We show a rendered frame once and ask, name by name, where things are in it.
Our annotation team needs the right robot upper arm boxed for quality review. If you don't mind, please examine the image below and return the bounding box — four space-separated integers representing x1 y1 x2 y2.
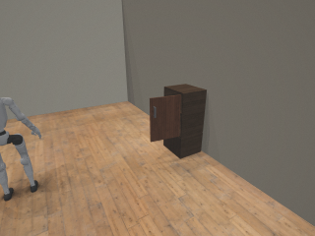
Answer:
0 97 25 121

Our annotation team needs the handle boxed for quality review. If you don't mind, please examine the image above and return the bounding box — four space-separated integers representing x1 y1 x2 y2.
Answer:
153 106 157 118

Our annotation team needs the robot right foot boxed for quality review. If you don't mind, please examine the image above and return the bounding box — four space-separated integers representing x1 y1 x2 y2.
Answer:
31 180 38 193

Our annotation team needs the right robot hand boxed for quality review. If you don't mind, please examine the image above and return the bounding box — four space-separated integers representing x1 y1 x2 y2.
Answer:
31 128 42 139

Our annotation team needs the robot right forearm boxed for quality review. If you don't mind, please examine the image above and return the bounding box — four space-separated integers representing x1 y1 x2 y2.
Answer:
21 113 36 131

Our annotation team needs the cupboard door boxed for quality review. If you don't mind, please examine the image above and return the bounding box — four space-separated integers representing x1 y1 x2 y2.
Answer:
150 94 181 142

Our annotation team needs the robot torso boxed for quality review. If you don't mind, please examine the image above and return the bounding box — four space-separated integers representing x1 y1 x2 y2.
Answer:
0 99 11 147

